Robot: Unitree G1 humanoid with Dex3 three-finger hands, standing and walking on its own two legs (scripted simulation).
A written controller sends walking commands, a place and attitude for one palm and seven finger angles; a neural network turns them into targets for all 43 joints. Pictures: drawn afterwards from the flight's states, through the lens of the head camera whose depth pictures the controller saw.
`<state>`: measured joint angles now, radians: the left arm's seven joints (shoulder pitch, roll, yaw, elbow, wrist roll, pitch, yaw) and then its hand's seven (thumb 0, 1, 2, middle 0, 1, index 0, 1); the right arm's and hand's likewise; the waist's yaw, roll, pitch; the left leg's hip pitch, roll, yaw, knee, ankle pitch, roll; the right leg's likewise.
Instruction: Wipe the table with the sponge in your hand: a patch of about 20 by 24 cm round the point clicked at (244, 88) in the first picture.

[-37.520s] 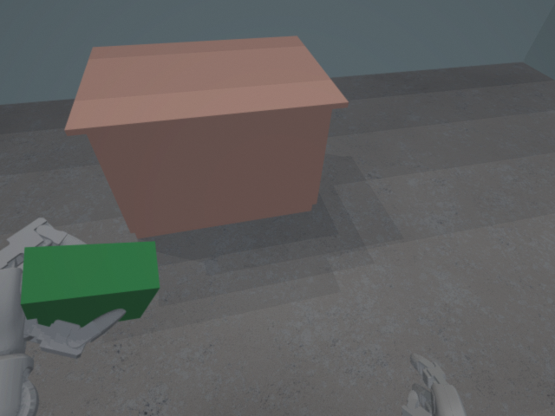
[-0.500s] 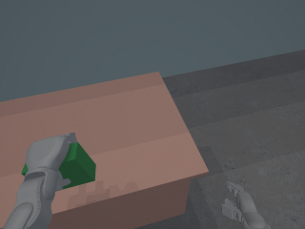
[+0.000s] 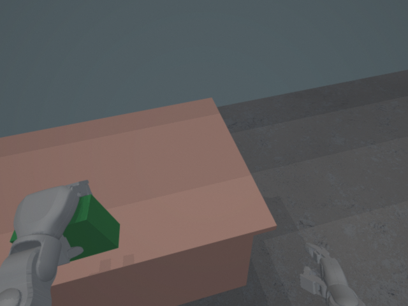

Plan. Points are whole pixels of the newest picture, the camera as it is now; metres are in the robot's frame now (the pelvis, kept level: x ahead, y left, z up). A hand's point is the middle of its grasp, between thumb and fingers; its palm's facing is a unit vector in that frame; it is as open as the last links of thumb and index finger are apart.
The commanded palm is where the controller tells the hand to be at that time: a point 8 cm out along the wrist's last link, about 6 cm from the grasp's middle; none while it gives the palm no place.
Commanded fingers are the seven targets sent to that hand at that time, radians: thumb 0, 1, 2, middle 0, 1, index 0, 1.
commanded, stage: bring the sponge back beside the body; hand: left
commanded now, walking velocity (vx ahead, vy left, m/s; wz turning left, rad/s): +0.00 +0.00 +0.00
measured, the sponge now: (77, 236) +0.20 +0.29 +0.06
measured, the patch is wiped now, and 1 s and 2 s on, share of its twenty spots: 1.00 1.00 1.00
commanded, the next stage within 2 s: step back with the hand held close in 0.54 s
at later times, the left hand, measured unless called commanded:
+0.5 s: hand (63, 235) +0.18 +0.28 +0.11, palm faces +0.06 -0.12 -0.99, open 9.6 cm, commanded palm +0.15 +0.28 +0.17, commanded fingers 0.00 0.10 1.30 -1.20 -1.60 -1.20 -1.60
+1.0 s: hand (75, 222) +0.18 +0.24 +0.14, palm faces +0.29 -0.86 -0.42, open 9.6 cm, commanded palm +0.13 +0.29 +0.17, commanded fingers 0.00 0.10 1.30 -1.20 -1.60 -1.20 -1.60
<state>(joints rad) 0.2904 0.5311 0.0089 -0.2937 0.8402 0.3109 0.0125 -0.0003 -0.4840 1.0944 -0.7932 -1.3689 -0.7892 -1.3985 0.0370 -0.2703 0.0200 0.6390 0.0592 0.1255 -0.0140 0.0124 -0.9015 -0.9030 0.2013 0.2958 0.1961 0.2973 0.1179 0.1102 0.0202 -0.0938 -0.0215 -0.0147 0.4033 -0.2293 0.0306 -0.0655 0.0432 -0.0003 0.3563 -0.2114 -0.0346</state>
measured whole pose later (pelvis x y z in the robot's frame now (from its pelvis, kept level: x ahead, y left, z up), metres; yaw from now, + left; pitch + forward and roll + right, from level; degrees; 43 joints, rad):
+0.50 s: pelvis -0.01 +0.00 +0.00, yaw +0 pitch -6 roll -1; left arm 0.34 0.54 0.01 -0.38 0.84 0.34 -0.02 0.00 -0.48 1.09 -0.79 -1.37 -0.79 -1.40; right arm 0.02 -0.26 0.03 0.62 0.06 0.11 -0.02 0.01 -0.90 -0.90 0.20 0.30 0.20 0.30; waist 0.13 0.11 0.02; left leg -0.10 -0.02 -0.02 0.41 -0.22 0.02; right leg -0.07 0.05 0.00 0.37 -0.21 -0.04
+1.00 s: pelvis -0.02 +0.01 -0.02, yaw +1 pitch +1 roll -1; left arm 0.54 0.42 0.33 -0.57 -0.08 -0.12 0.10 0.00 -0.48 1.09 -0.79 -1.37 -0.79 -1.40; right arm 0.23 -0.25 -0.01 0.56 0.04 0.05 -0.06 0.01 -0.90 -0.90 0.20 0.30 0.20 0.30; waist -0.01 0.00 0.01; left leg -0.36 -0.03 -0.03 0.61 -0.28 0.03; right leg -0.32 0.04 -0.02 0.56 -0.27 -0.02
